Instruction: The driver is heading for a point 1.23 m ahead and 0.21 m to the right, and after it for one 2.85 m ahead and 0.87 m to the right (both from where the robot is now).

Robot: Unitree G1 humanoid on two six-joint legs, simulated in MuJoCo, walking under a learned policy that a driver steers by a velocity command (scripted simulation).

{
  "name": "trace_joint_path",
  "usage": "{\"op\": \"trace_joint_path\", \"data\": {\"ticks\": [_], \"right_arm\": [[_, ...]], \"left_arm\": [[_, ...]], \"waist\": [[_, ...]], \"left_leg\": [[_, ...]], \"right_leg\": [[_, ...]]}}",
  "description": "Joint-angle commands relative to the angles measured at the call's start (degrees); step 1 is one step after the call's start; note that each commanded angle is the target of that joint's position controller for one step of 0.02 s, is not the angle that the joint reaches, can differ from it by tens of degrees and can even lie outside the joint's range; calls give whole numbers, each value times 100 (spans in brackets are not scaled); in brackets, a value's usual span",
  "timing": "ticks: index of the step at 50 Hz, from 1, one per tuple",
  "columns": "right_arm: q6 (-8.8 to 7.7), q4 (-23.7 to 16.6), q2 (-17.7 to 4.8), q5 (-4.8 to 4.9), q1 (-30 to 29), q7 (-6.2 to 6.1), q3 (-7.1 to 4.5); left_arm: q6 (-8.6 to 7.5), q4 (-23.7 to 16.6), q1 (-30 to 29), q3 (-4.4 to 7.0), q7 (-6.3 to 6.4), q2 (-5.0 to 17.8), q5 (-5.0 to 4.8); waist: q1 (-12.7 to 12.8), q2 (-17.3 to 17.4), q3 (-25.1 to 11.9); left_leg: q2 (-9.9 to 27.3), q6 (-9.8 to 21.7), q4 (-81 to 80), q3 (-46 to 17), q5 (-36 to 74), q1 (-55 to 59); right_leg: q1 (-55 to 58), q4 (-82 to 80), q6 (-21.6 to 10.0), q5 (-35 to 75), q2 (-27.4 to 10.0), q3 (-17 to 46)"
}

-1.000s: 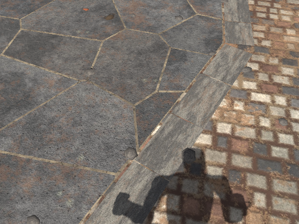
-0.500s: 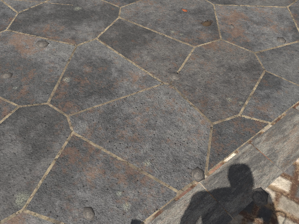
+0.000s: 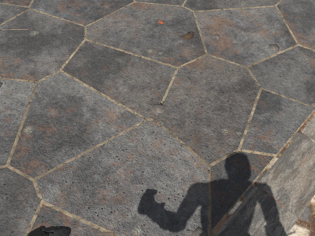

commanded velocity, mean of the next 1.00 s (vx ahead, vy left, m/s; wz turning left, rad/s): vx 0.50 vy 0.00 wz -0.43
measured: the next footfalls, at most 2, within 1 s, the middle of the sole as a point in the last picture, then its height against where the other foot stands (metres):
left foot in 0.38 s outside the picture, level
right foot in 0.90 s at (210, 202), level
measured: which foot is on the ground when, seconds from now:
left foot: up 0.00-0.36, down 0.38-0.92, up 0.94-1.00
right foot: down 0.00-0.38, up 0.40-0.88, down 0.90-1.00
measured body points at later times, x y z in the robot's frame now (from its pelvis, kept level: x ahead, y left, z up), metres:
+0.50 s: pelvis +0.29 +0.05 +0.01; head +0.31 +0.06 +0.46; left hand +0.45 +0.30 -0.11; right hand +0.38 -0.25 -0.06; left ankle +0.38 +0.14 -0.72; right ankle +0.16 -0.06 -0.63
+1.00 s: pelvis +0.51 -0.09 +0.01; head +0.54 -0.11 +0.46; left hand +0.81 +0.03 -0.07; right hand +0.39 -0.34 -0.12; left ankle +0.44 +0.12 -0.63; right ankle +0.54 -0.20 -0.72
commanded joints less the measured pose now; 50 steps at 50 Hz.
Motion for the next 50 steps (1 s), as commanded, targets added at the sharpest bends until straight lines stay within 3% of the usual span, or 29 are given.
{"op": "trace_joint_path", "data": {"ticks": [1,2,3,4,6,8,10,13,16,18,19,20,21,22,23,24,27,31,35,40,42,43,44,45,46,47,48,49,50], "right_arm": [[-461,-960,-823,152,-709,97,-97],[-489,-991,-783,22,-833,75,-121],[-456,-1010,-768,-36,-720,72,-137],[-404,-993,-714,-61,-590,68,-129],[-297,-960,-570,-102,-466,47,-81],[-263,-1093,-380,-140,-839,26,7],[-283,-1191,-246,-125,-1356,44,61],[-331,-1280,-373,12,-1789,81,3],[-372,-1281,-640,74,-1692,91,-147],[-403,-1145,-761,69,-1101,69,-276],[-425,-1107,-977,-15,-467,31,-366],[-367,-1061,-1430,-128,67,0,-471],[-302,-881,-1385,-49,330,79,-503],[-292,-991,-921,-12,23,77,-396],[-263,-993,-727,-20,-234,64,-335],[-251,-973,-583,-57,-444,63,-284],[-304,-808,-400,-68,-588,37,-254],[-341,-544,-604,-38,-459,34,-350],[-275,-346,-757,-8,-415,15,-384],[-165,42,-944,143,46,53,-419],[-93,179,-1033,216,123,57,-435],[-59,236,-1109,246,116,50,-439],[-19,287,-1147,268,55,39,-425],[-15,301,-1061,261,37,19,-364],[-69,118,-683,72,33,26,-200],[-178,27,-94,77,680,85,-22],[-244,98,-808,261,141,102,-218],[-257,-97,-891,357,-279,107,-274],[-242,-89,-761,284,-444,71,-258]], "left_arm": [[53,-129,1263,324,159,888,22],[58,-186,1003,300,172,820,47],[52,-254,861,269,198,760,120],[60,-274,747,265,215,731,115],[59,-219,702,271,264,751,54],[72,-162,741,324,321,925,29],[118,-79,873,357,367,1003,-11],[194,76,1264,381,394,1052,-61],[238,105,1301,379,403,981,-67],[266,76,1246,333,384,791,-21],[245,13,1289,212,347,445,30],[199,-103,1911,69,334,-28,23],[169,-196,2116,92,339,325,-131],[207,-111,1723,221,365,794,-155],[246,-183,1261,263,373,893,-79],[263,-228,1058,270,370,831,-13],[340,-261,1014,263,306,549,-44],[393,-410,616,201,280,326,3],[320,-498,84,132,159,193,4],[220,-765,-717,52,22,104,-18],[199,-843,-795,87,-10,208,15],[189,-821,-601,143,-3,322,46],[180,-661,15,251,24,514,70],[185,-373,937,405,92,804,82],[235,-168,2004,547,217,1327,151],[225,-213,1883,513,242,1585,201],[191,-224,1812,411,236,1053,175],[153,-137,1495,328,233,845,130],[112,-80,1169,269,212,635,108]], "waist": [[740,-5,-1082],[516,268,-633],[298,108,-537],[162,-49,-465],[42,-187,-332],[130,-250,-178],[348,-325,-162],[563,-450,-293],[417,-622,-362],[63,-670,-526],[-242,-325,-1067],[-112,1124,-1848],[-62,1977,-1918],[-202,1080,-1181],[-209,657,-677],[-123,476,-408],[53,742,-188],[26,461,-65],[-140,335,18],[-318,240,312],[-187,326,263],[15,444,77],[434,479,-320],[901,430,-867],[1243,-312,-1782],[706,-1428,-2599],[1045,-710,-2271],[888,-739,-1314],[672,-469,-887]], "left_leg": [[464,-30,1536,-588,479,-3510],[586,-78,1069,-506,638,-3321],[686,-130,863,-512,737,-2970],[729,-221,627,-472,749,-2816],[793,-427,28,-288,771,-2631],[717,-580,-834,-105,1357,-2383],[525,-617,-1860,-40,2410,-1916],[281,-621,-2685,-172,3112,-1481],[335,-414,-3065,-415,2656,-1278],[370,-135,-3340,-294,2269,-437],[990,186,-3388,-814,1904,635],[2306,881,-3721,-2852,1077,2423],[2844,1300,-4322,-4767,-659,2604],[2559,1096,-4501,-4155,-1126,2004],[2300,896,-4481,-3151,-384,1382],[2023,830,-4541,-2429,470,866],[1641,797,-4896,-1234,1608,263],[1787,986,-5128,-561,2486,439],[1686,895,-5178,172,2950,591],[1856,873,-5150,461,3237,1002],[1963,835,-4833,458,4210,1279],[1953,793,-4463,459,5212,1352],[1824,692,-3730,574,6056,1253],[1567,520,-2676,730,5997,636],[1191,285,-752,773,3624,-891],[176,-1,975,99,-776,-2669],[379,11,1449,-610,-683,-3089],[640,38,1333,-436,-163,-3406],[876,9,1030,-339,323,-3249]], "right_leg": [[3841,-1537,-1303,-344,-1954,3391],[3076,-1671,-1245,324,-1741,3012],[2554,-1824,-1261,753,-1593,2767],[2235,-1946,-1298,941,-1497,2641],[1599,-2056,-1301,1292,-1379,2242],[1017,-2101,-1168,1309,-1131,1839],[684,-1993,-886,883,-836,1570],[899,-1749,-654,221,-913,1894],[1467,-1194,-434,-233,-1162,2466],[1428,-539,-208,-207,-1010,2498],[1083,665,-5,-510,-691,2168],[-416,2599,379,-2376,82,1337],[-1615,3816,481,-2690,-160,1144],[-1853,4277,544,-2083,-445,1248],[-1805,4278,578,-1608,-617,1033],[-1625,4065,603,-1265,-779,994],[-1177,3622,631,-839,-1030,823],[-1537,2845,718,-365,-1111,821],[-1325,1566,675,607,-1076,590],[-989,394,401,515,-867,244],[-696,97,210,12,-718,91],[-230,-51,94,-210,-568,-34],[720,-329,-61,-63,-401,-169],[2202,-479,-223,365,-385,-139],[4208,-156,-590,833,-1675,1298],[5334,-869,-1416,-53,-3014,3964],[4806,-1235,-1245,-460,-2892,3819],[4060,-1368,-984,-213,-2646,2763],[3346,-1548,-798,107,-2340,2136]]}}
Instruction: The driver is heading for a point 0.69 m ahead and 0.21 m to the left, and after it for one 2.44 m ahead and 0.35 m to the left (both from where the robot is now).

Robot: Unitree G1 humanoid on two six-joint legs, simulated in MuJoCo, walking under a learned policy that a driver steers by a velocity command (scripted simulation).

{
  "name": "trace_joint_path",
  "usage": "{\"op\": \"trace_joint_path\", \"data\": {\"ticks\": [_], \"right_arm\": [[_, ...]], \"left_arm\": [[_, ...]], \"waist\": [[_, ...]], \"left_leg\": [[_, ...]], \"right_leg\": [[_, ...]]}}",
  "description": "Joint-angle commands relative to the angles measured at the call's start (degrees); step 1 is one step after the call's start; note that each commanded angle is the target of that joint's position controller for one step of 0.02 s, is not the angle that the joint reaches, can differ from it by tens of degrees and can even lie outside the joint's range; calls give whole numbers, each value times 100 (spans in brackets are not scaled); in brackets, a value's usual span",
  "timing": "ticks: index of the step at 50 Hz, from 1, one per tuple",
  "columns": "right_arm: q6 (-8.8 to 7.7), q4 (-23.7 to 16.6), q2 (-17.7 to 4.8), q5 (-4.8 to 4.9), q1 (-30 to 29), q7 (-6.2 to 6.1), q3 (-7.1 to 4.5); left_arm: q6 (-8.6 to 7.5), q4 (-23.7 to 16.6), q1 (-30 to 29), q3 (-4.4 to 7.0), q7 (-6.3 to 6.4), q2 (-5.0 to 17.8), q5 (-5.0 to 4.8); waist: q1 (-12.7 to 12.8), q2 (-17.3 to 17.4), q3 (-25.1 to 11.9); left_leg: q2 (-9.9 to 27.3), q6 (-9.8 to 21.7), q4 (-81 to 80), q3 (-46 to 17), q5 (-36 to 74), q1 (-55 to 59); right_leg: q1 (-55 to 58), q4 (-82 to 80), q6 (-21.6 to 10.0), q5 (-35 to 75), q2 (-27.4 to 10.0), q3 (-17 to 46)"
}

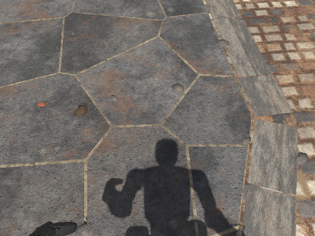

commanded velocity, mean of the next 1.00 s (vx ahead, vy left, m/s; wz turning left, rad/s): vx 0.50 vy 0.00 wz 0.45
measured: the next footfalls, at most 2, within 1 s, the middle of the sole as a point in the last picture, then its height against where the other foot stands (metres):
left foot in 0.44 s outside the picture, level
right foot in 0.94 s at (137, 177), level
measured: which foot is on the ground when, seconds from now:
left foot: up 0.00-0.42, down 0.44-0.96, up 0.98-1.00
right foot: down 0.00-0.46, up 0.48-0.92, down 0.94-1.00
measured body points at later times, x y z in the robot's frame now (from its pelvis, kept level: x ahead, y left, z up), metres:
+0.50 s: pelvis +0.27 +0.07 -0.01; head +0.30 +0.09 +0.43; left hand +0.25 +0.36 -0.14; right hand +0.51 -0.14 -0.10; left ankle +0.34 +0.16 -0.73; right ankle +0.11 -0.10 -0.66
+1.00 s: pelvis +0.55 +0.12 +0.00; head +0.57 +0.13 +0.45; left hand +0.59 +0.45 -0.08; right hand +0.75 -0.10 -0.12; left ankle +0.36 +0.16 -0.68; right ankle +0.68 +0.08 -0.73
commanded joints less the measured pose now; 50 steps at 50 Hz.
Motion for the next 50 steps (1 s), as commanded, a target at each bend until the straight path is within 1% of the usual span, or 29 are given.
{"op": "trace_joint_path", "data": {"ticks": [1,3,4,6,8,12,15,17,19,20,21,22,23,24,25,26,27,28,29,32,37,40,43,45,46,47,48,49,50], "right_arm": [[-139,-624,-733,-49,-522,-41,-205],[33,-476,-490,-33,-145,-44,-193],[100,-463,-370,-30,-102,-51,-179],[175,-554,-312,-43,-315,-73,-185],[171,-667,-270,-69,-589,-61,-177],[118,-913,-116,-107,-1313,96,-87],[121,-1189,-109,-104,-1820,207,-57],[128,-1359,-163,-105,-1991,278,-72],[158,-1455,-302,-106,-1857,319,-147],[186,-1433,-431,-103,-1554,317,-223],[209,-1305,-641,-87,-903,292,-351],[240,-1076,-976,-77,30,206,-548],[275,-987,-1654,-58,453,84,-730],[172,-1224,-1687,-76,264,123,-658],[84,-1238,-1198,-120,205,169,-514],[23,-1223,-1012,-134,-22,169,-459],[1,-1262,-841,-117,-412,162,-405],[-12,-1343,-653,-155,-700,133,-345],[-10,-1436,-591,-206,-840,107,-315],[-41,-1412,-748,-176,-752,14,-359],[38,-1257,-874,-115,-374,-130,-395],[84,-1142,-917,-83,-131,-148,-415],[136,-1102,-846,-75,-83,-181,-411],[162,-1080,-758,-123,-183,-187,-392],[157,-1083,-596,-150,-169,-169,-334],[147,-1138,-333,-215,-114,-143,-219],[86,-1169,-15,-100,739,-137,-121],[37,-1126,-343,-43,757,-147,-129],[7,-1208,-737,-37,84,-127,-218]], "left_arm": [[-111,101,952,262,27,660,-5],[-239,173,698,259,14,510,53],[-301,247,661,276,19,520,54],[-363,394,643,312,55,583,92],[-366,528,723,335,110,635,107],[-313,694,872,391,191,860,56],[-208,880,1169,449,219,1002,-32],[-111,963,1245,484,230,1085,-95],[-21,960,1157,525,261,1244,-126],[26,942,1104,546,282,1330,-146],[73,919,1020,548,295,1371,-170],[71,890,986,496,311,1285,-178],[-9,659,1407,309,287,686,33],[-225,500,1417,155,214,418,29],[-386,368,695,278,135,935,-199],[-473,251,430,260,118,926,-280],[-502,312,432,260,165,878,-156],[-467,371,516,309,197,945,-30],[-396,398,620,329,187,952,8],[-236,378,600,286,200,744,87],[-248,102,-481,160,161,492,40],[-321,-22,-882,169,79,581,-42],[-404,-39,-838,247,7,795,-60],[-460,130,-292,301,-10,882,-55],[-485,292,211,373,13,998,2],[-501,383,941,429,38,1212,92],[-441,578,1594,570,34,1751,150],[-411,741,1783,508,-41,1405,-78],[-384,646,1411,382,-42,1011,-149]], "waist": [[578,-519,-649],[286,-610,-544],[215,-514,-454],[187,-406,-193],[245,-377,-49],[508,-242,173],[691,-159,347],[686,-200,350],[495,-366,85],[291,-473,-181],[-97,-466,-553],[-591,-276,-1037],[-369,1055,-1541],[-121,1282,-2390],[-437,588,-2024],[-291,403,-1305],[-3,-20,-834],[206,70,-662],[341,191,-613],[403,178,-525],[7,423,-299],[-146,492,-248],[-48,602,-279],[220,778,-397],[430,741,-671],[736,352,-1383],[497,-1299,-2065],[606,-1694,-1921],[693,-1019,-1052]], "left_leg": [[475,7,630,-386,771,-2448],[577,-70,551,-426,1260,-1881],[587,-117,496,-436,1342,-1864],[587,-199,219,-528,1686,-2130],[556,-229,-367,-582,2253,-2395],[462,-120,-1738,-160,3157,-2275],[427,55,-2288,31,2990,-2531],[346,208,-2490,195,2594,-2599],[34,417,-2550,523,2050,-2103],[-194,543,-2506,701,1749,-1617],[-457,707,-2626,818,1665,-747],[-631,935,-2984,648,1963,754],[673,1656,-3129,-1666,1813,2772],[1644,2531,-4254,-4670,742,3716],[1594,2174,-4640,-4287,618,3511],[1405,1944,-4647,-3496,919,2764],[1136,1742,-4639,-2825,1556,1908],[934,1640,-4701,-2363,2172,1299],[793,1617,-4820,-2161,2509,921],[603,1659,-4958,-1660,3350,368],[204,1260,-4872,-1296,2636,73],[337,1182,-4695,-1627,2223,197],[532,1092,-4204,-2147,2120,682],[628,984,-3839,-2161,2553,890],[383,852,-3292,-1958,3156,882],[79,663,-1935,-1585,2857,461],[-822,150,88,-851,1015,-1463],[-782,57,978,-898,-547,-2593],[-413,94,1239,-912,-111,-2995]], "right_leg": [[2384,-1773,-949,602,-1603,1812],[1752,-2206,-895,873,-1448,1243],[1585,-2339,-918,1109,-1459,1021],[1445,-2517,-886,1381,-1435,584],[1571,-2574,-825,1501,-1371,213],[1781,-2675,-690,1525,-1352,-374],[2408,-2519,-640,1690,-1567,-550],[2833,-2241,-554,2158,-1684,-655],[3050,-1615,-420,3812,-1689,-818],[3087,-1043,-347,4732,-1657,-882],[2902,-88,-238,5189,-1539,-977],[2143,1279,-17,4602,-1289,-1072],[-96,3424,357,921,-624,-1033],[-1540,4740,498,-2411,380,326],[-2147,4881,346,-2063,30,960],[-2265,4505,213,-1557,-207,887],[-2004,3960,206,-1162,-456,855],[-1588,3521,244,-883,-619,872],[-1265,3354,300,-711,-676,881],[-1095,2677,590,-303,-603,703],[-841,527,783,1333,-230,641],[-581,-84,734,1600,-66,708],[-424,-457,554,1141,-29,882],[64,-601,329,915,-59,693],[796,-755,142,902,-35,569],[2056,-617,-227,709,-710,1246],[3973,-957,-1280,-213,-1848,3726],[4183,-1669,-1578,-1767,-2184,5230],[3546,-1793,-1348,-2097,-1981,4654]]}}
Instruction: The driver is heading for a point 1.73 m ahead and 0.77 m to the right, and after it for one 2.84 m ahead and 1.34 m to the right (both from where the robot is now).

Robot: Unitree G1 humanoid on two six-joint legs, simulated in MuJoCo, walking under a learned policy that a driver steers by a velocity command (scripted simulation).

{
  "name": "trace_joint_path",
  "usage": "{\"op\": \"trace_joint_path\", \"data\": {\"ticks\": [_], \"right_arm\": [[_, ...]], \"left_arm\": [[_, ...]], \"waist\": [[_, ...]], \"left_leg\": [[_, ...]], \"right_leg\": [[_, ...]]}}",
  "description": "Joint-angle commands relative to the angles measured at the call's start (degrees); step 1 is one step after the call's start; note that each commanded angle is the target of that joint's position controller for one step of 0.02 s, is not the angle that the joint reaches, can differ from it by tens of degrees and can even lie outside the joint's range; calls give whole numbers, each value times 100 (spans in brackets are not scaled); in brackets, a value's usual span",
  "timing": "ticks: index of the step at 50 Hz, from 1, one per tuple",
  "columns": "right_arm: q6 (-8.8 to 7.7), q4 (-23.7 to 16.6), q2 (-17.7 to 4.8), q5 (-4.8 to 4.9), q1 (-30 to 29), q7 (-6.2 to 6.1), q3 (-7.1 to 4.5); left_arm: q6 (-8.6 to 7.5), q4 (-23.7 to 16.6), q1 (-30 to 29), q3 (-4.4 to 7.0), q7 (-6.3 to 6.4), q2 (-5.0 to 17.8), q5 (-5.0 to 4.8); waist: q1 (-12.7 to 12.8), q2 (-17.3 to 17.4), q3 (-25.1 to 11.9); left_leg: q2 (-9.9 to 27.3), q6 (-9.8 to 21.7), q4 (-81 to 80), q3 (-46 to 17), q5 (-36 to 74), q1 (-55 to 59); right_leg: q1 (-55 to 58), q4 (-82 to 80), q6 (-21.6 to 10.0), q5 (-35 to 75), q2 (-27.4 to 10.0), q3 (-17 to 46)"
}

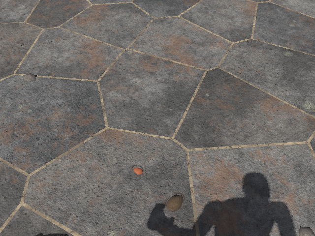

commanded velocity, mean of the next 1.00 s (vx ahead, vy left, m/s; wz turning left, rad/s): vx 0.50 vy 0.00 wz -0.43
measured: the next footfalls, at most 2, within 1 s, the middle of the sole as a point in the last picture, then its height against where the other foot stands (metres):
left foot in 0.38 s outside the picture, level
right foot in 0.88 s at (217, 221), level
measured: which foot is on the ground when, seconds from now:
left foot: up 0.00-0.36, down 0.38-0.88, up 0.90-1.00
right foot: down 0.00-0.40, up 0.42-0.86, down 0.88-1.00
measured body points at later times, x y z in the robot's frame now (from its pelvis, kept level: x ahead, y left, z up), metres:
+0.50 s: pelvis +0.26 +0.02 +0.01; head +0.27 +0.02 +0.46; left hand +0.36 +0.29 -0.11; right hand +0.39 -0.27 -0.06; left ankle +0.32 +0.12 -0.72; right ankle +0.14 -0.10 -0.65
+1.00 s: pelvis +0.48 -0.12 +0.00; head +0.51 -0.15 +0.45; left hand +0.76 +0.02 -0.08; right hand +0.41 -0.42 -0.11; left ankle +0.46 +0.08 -0.63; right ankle +0.50 -0.22 -0.72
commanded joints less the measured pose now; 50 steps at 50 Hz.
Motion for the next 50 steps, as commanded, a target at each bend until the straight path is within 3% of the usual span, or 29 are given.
{"op": "trace_joint_path", "data": {"ticks": [1,2,3,6,10,15,17,18,19,20,21,22,23,24,25,27,32,35,39,41,42,43,44,45,46,47,48,49,50], "right_arm": [[-213,-613,-733,-25,-357,17,-73],[-278,-726,-668,-136,-722,29,-71],[-319,-760,-606,-206,-777,41,-85],[-352,-805,-309,-222,-748,80,-8],[-394,-953,-87,-183,-1489,125,118],[-477,-1093,-294,-76,-2047,181,45],[-512,-1052,-417,-59,-1843,166,-29],[-519,-954,-503,-73,-1508,136,-90],[-526,-867,-696,-126,-933,83,-174],[-493,-758,-1067,-175,-32,28,-267],[-387,-567,-1337,-194,204,89,-343],[-383,-627,-824,-135,-55,125,-239],[-383,-636,-541,-118,-244,122,-160],[-391,-636,-404,-156,-501,138,-106],[-389,-581,-283,-182,-678,144,-77],[-425,-493,-274,-205,-796,138,-87],[-452,-241,-592,-170,-728,101,-204],[-405,-117,-762,-127,-628,68,-239],[-311,88,-982,-8,-346,58,-306],[-237,124,-1134,32,-328,41,-351],[-195,123,-1228,51,-328,20,-378],[-147,107,-1239,70,-382,-2,-371],[-150,67,-1079,9,-289,-32,-295],[-232,-248,-344,-270,184,24,-45],[-438,-338,-443,-205,-12,94,21],[-539,-492,-880,48,-678,150,-104],[-604,-566,-826,68,-878,146,-66],[-618,-491,-789,-70,-872,92,-71],[-572,-455,-836,-161,-777,64,-112]], "left_arm": [[77,-33,1084,222,1,758,-62],[123,-44,913,181,5,684,-25],[129,-59,853,140,24,613,5],[161,-4,975,143,86,663,-62],[251,94,1184,256,211,1002,-135],[388,224,1639,265,262,985,-182],[428,199,1574,278,277,983,-181],[438,175,1545,250,278,872,-165],[419,106,1458,179,265,658,-121],[392,-22,1540,46,258,229,2],[336,-233,2092,9,267,196,-204],[359,-78,1948,139,297,748,-267],[391,-117,1509,194,284,896,-228],[428,-97,1394,193,278,794,-182],[449,-152,1252,209,260,733,-135],[508,-240,1154,181,193,519,-157],[530,-548,599,88,82,305,-115],[482,-706,71,30,-32,254,-112],[500,-1000,-470,43,-140,359,-126],[528,-1088,-420,115,-166,508,-103],[555,-1060,-141,193,-159,648,-84],[579,-887,599,330,-132,865,-93],[629,-613,1612,529,-40,1229,-117],[638,-578,1816,662,63,1946,-175],[540,-816,1904,557,33,1775,-153],[460,-737,1768,429,-7,1363,-96],[412,-711,1503,383,-4,1223,-97],[402,-758,1098,332,12,1069,-91],[396,-837,816,275,26,922,-39]], "waist": [[615,-689,-385],[543,-457,2],[414,-518,17],[284,-770,-128],[483,-702,-37],[604,-716,-16],[382,-784,-55],[191,-778,-169],[-121,-652,-532],[-408,286,-1303],[-104,1976,-1617],[-160,1108,-922],[-202,679,-376],[-71,335,-158],[21,349,22],[135,523,123],[101,221,163],[-77,142,261],[-157,133,397],[-4,243,244],[195,338,1],[642,277,-401],[1101,40,-914],[674,-1520,-1393],[818,-1334,-2433],[990,-806,-1719],[803,-619,-1026],[533,-272,-643],[301,-360,-457]], "left_leg": [[554,-41,1881,260,340,-3146],[702,-46,1475,380,612,-3097],[853,-56,1059,386,856,-2816],[836,-240,25,628,880,-2348],[621,-448,-1600,786,2038,-1651],[407,-459,-2547,613,2652,-959],[432,-320,-2852,618,2515,-413],[491,-198,-3031,653,2422,148],[899,24,-3042,363,2223,1065],[2018,378,-3029,-712,1960,2395],[3008,1153,-3648,-3079,403,3155],[2832,1082,-3876,-3013,-337,2635],[2569,901,-3894,-2131,126,2124],[2304,812,-4010,-1493,874,1644],[2136,801,-4118,-1040,1434,1321],[1939,765,-4371,-335,2108,860],[1939,882,-4604,693,3169,843],[1867,756,-4618,1253,3294,843],[2068,576,-4419,1600,3600,1358],[2103,450,-3864,1826,5014,1619],[2071,380,-3288,1953,5987,1663],[1933,247,-2263,2143,6500,1429],[1715,31,-823,2219,5801,439],[872,-355,1405,2162,1044,-2133],[304,-364,2393,744,-765,-2989],[625,-259,2476,464,-240,-3519],[840,-179,2045,558,289,-3505],[1046,-208,1565,568,655,-3174],[1177,-247,1210,543,898,-2734]], "right_leg": [[3012,-1620,-1294,-1861,-2031,3489],[2414,-1715,-1252,-1154,-1786,2992],[2116,-1770,-1178,-542,-1579,2674],[1801,-1890,-1235,484,-1293,2127],[1204,-1953,-1134,665,-1097,1655],[1263,-1589,-914,189,-1150,2014],[1242,-1270,-767,45,-1135,2203],[1100,-954,-644,58,-979,2170],[748,-151,-457,30,-718,1931],[-30,1625,-203,-1304,-248,1275],[-1616,3032,-47,-2633,59,724],[-2104,3714,36,-2281,-358,848],[-2197,3889,62,-1775,-498,777],[-1996,3838,128,-1379,-652,701],[-1930,3656,166,-1131,-781,679],[-1650,3478,221,-831,-947,545],[-1719,2315,346,157,-1023,404],[-1384,1346,250,918,-932,132],[-1258,693,-12,696,-811,-119],[-847,545,-233,138,-547,-393],[-342,527,-365,-144,-320,-578],[695,255,-552,-16,-63,-706],[2360,118,-785,163,-54,-367],[4445,-84,-1669,-301,-1610,2456],[5002,-1097,-2273,-1298,-2305,4823],[4575,-1345,-1893,-1249,-2127,4087],[3729,-1382,-1694,-868,-1888,3333],[2905,-1398,-1515,-285,-1650,2772],[2267,-1499,-1439,321,-1457,2379]]}}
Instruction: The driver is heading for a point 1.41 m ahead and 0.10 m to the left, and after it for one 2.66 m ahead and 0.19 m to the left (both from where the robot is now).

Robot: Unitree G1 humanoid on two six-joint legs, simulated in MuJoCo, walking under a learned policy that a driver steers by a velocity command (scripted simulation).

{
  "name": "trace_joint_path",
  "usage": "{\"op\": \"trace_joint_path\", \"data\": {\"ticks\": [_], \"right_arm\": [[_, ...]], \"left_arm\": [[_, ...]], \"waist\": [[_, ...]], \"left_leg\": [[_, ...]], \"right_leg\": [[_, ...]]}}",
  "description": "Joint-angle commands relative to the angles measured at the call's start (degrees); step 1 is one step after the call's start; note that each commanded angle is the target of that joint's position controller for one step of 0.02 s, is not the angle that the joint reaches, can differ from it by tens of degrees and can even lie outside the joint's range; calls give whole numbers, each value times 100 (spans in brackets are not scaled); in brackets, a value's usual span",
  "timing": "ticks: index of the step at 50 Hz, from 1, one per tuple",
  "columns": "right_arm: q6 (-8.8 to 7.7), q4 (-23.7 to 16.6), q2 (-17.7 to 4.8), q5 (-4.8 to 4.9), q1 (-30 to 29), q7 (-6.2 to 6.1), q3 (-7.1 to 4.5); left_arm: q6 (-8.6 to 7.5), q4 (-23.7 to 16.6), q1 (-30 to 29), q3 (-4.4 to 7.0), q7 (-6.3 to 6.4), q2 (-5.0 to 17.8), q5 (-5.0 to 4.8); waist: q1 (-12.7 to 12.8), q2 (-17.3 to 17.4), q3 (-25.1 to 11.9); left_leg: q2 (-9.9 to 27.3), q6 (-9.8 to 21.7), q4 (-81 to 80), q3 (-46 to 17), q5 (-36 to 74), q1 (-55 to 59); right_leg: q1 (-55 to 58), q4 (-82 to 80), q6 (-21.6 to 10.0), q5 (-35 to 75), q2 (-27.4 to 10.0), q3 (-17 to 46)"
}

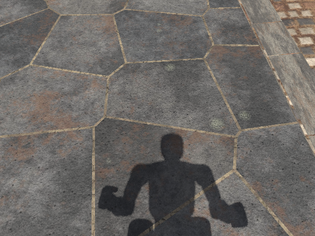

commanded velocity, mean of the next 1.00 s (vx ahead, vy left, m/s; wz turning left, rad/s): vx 0.50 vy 0.00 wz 0.02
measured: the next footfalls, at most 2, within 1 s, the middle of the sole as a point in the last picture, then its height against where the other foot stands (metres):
left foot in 0.38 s outside the picture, level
right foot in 0.84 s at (196, 192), level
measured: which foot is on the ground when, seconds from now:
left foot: up 0.00-0.36, down 0.38-0.84, up 0.86-1.00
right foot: down 0.00-0.40, up 0.42-0.82, down 0.84-1.00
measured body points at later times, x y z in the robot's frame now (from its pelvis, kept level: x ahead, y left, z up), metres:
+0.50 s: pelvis +0.29 +0.04 +0.01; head +0.31 +0.05 +0.46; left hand +0.41 +0.30 -0.11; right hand +0.39 -0.25 -0.09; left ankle +0.36 +0.13 -0.73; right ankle +0.16 -0.06 -0.64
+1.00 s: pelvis +0.54 -0.03 +0.01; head +0.56 -0.04 +0.46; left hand +0.66 +0.25 -0.07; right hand +0.65 -0.31 -0.10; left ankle +0.49 +0.11 -0.65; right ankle +0.57 -0.13 -0.73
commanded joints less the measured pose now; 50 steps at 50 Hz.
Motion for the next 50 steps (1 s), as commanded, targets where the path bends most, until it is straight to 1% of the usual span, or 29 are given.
{"op": "trace_joint_path", "data": {"ticks": [1,4,9,12,14,17,18,19,20,21,22,23,24,25,26,28,32,34,37,39,41,42,43,44,45,46,47,48,50], "right_arm": [[-121,-551,-793,-116,-95,-32,-197],[25,-548,-566,-176,-151,-45,-148],[2,-819,-290,-133,-1268,9,-25],[-73,-897,-341,-49,-1635,108,-16],[-118,-917,-443,-46,-1684,167,-48],[-155,-853,-575,-45,-1317,176,-118],[-165,-718,-676,-75,-881,145,-183],[-184,-604,-874,-135,-189,119,-254],[-169,-489,-1372,-202,546,116,-386],[-97,-239,-1246,-16,947,199,-396],[-76,-298,-843,108,724,223,-255],[-24,-393,-678,48,397,210,-198],[17,-421,-626,-17,212,205,-167],[24,-446,-539,-53,112,181,-136],[37,-467,-509,-76,75,159,-116],[55,-444,-538,-22,125,112,-127],[132,-328,-834,57,354,-28,-235],[192,-265,-870,72,554,-69,-252],[268,-191,-849,115,825,-102,-258],[309,-199,-862,115,817,-118,-278],[336,-247,-698,99,717,-116,-240],[316,-332,-442,47,628,-94,-150],[266,-466,-13,53,1050,-90,-19],[233,-588,-198,153,1314,-105,-16],[258,-495,-667,187,1010,-115,-148],[294,-534,-740,140,639,-109,-185],[321,-552,-663,91,494,-96,-190],[349,-588,-587,69,406,-71,-207],[408,-654,-361,95,341,-13,-173]], "left_arm": [[-109,-377,237,212,67,735,94],[-155,-264,302,232,151,789,59],[-96,-12,725,266,287,898,-8],[-78,170,1005,263,308,900,-38],[-64,291,1160,233,313,805,-35],[-14,387,1125,243,304,827,9],[-5,382,1082,212,292,743,18],[-7,341,1087,124,279,538,67],[-62,281,1676,24,281,284,36],[-123,293,1859,-12,287,317,7],[-174,210,1304,80,269,762,-37],[-217,86,685,89,260,807,-37],[-276,-28,318,74,246,728,43],[-314,-45,266,91,240,667,131],[-338,-42,326,82,228,572,165],[-343,-41,355,45,213,411,186],[-365,-199,-420,-77,187,158,168],[-400,-248,-770,-82,147,176,116],[-449,-339,-1106,-33,110,316,54],[-486,-345,-1062,33,110,456,26],[-510,-179,-459,144,157,619,41],[-521,-89,219,231,211,842,112],[-464,6,941,355,260,1314,188],[-372,193,1218,367,194,1256,113],[-367,142,930,253,183,815,75],[-353,128,665,187,185,604,82],[-350,150,413,129,175,439,109],[-353,192,256,94,176,324,146],[-397,276,152,111,177,329,155]], "waist": [[52,-362,-781],[-9,-312,-652],[392,-452,-372],[555,-505,-321],[576,-540,-306],[354,-769,-303],[143,-747,-505],[-159,-529,-1153],[-152,634,-2097],[-196,1772,-2220],[-288,1062,-1422],[-299,550,-826],[-224,274,-366],[-91,262,-306],[9,386,-351],[82,568,-480],[-117,495,-378],[-243,492,-363],[-295,498,-355],[-170,601,-363],[202,623,-566],[551,386,-1086],[626,-842,-1943],[534,-1846,-2068],[577,-1098,-1252],[541,-745,-736],[421,-567,-458],[308,-652,-303],[208,-752,-221]], "left_leg": [[358,-25,-267,-354,606,-1585],[271,-266,-882,-206,1004,-1388],[-80,-386,-2925,-202,2656,-1137],[-197,-316,-3544,-225,3023,-830],[-186,-187,-3808,-288,2854,-802],[-240,121,-4034,-106,2110,-436],[-341,299,-4226,56,2051,158],[78,626,-4068,-319,2198,1286],[1133,1496,-4034,-2191,1879,3378],[1750,2000,-4985,-4225,383,4021],[1654,1784,-5246,-4243,-545,3536],[1401,1590,-5299,-3544,-346,2853],[1163,1554,-5411,-3033,280,2211],[966,1484,-5468,-2700,849,1886],[765,1441,-5539,-2452,1292,1696],[617,1495,-5604,-2103,1922,1498],[402,1397,-5649,-1589,2241,927],[356,1306,-5589,-1577,2139,767],[429,1194,-5336,-1881,1784,894],[507,1086,-5091,-2167,1645,1021],[281,871,-4517,-2147,1744,868],[5,684,-3473,-1838,1617,451],[-695,315,-1643,-1024,113,-1009],[-614,212,-426,-702,-1145,-2142],[-292,167,111,-809,-691,-2488],[-134,133,198,-665,-235,-2483],[11,88,59,-596,118,-2331],[158,69,-96,-578,357,-2189],[289,23,-235,-443,659,-1940]], "right_leg": [[1776,-1775,-1122,765,-1448,2325],[1146,-1937,-1185,1384,-1265,1857],[872,-1881,-815,704,-911,1547],[1044,-1746,-745,356,-1070,1745],[1443,-1476,-698,331,-1245,1970],[1882,-1053,-569,1023,-1427,2139],[1935,-592,-464,1776,-1233,1980],[1699,503,-295,2001,-951,1646],[90,2395,134,800,-245,1024],[-1309,3712,422,-2079,129,704],[-1952,4075,371,-1960,-235,924],[-2023,4019,351,-1532,-452,755],[-2029,3686,360,-1247,-589,618],[-1804,3246,377,-967,-763,631],[-1528,2933,425,-826,-804,584],[-1257,2320,568,-799,-767,429],[-712,737,798,308,-570,295],[-356,213,854,948,-423,312],[-20,-266,826,1080,-315,449],[299,-483,718,821,-327,500],[1268,-853,474,665,-430,429],[2369,-787,191,440,-995,867],[4236,-860,-441,-182,-2227,2509],[4432,-1404,-908,-1606,-2927,4289],[3754,-1599,-753,-2091,-2682,3869],[3147,-1661,-581,-1530,-2429,3032],[2636,-1805,-508,-869,-2171,2422],[2280,-1934,-466,-372,-2002,1966],[1855,-2192,-466,236,-1834,1317]]}}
